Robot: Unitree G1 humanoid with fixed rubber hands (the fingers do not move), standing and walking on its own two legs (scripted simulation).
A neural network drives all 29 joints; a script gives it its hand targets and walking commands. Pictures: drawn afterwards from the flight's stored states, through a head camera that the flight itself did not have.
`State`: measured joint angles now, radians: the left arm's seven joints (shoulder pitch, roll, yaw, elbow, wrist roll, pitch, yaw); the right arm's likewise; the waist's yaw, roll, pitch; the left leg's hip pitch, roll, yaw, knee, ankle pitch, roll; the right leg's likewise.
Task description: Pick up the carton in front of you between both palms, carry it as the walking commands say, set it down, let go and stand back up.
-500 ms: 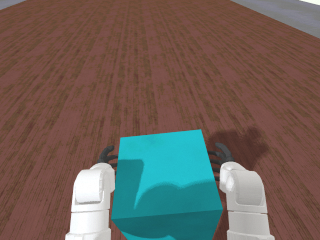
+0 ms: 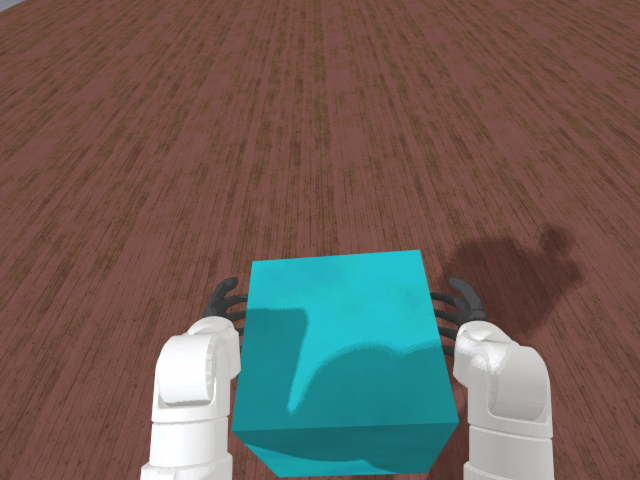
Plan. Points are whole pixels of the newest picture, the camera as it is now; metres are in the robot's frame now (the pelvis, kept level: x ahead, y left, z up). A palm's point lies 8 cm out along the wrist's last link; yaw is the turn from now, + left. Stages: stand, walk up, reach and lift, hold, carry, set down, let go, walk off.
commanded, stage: carry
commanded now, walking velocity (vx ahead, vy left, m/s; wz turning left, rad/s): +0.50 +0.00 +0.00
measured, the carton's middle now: (343, 372) +0.28 +0.00 -0.01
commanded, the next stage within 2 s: none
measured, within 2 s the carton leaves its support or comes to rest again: neither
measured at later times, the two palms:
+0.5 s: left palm (249, 182) +0.62 +0.17 +0.06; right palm (410, 185) +0.60 -0.13 +0.07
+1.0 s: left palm (288, 96) +0.93 +0.12 +0.09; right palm (412, 98) +0.93 -0.17 +0.08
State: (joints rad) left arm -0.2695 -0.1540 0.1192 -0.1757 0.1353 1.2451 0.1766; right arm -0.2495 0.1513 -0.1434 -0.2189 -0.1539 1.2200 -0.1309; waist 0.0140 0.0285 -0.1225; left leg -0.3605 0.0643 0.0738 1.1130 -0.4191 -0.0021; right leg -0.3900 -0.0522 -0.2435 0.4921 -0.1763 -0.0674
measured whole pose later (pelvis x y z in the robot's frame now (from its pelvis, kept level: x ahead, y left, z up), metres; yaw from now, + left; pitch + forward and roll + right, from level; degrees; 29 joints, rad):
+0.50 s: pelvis +0.33 +0.04 +0.01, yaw -4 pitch +4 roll -1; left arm -0.24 -0.15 0.13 -0.17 0.14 1.22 0.19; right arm -0.23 0.15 -0.10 -0.15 -0.14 1.18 -0.15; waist -0.02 -0.02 -0.06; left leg -0.35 0.04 0.23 0.44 -0.17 0.07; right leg -0.44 -0.08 -0.06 1.15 -0.36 0.00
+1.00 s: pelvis +0.64 -0.03 +0.01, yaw +0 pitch +3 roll +1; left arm -0.30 -0.16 0.14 -0.24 0.13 1.22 0.19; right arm -0.28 0.16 -0.13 -0.27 -0.14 1.22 -0.16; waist 0.01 0.03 0.01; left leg -0.37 0.05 0.08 0.84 -0.46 -0.02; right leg -0.34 -0.04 -0.24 0.37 -0.10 -0.09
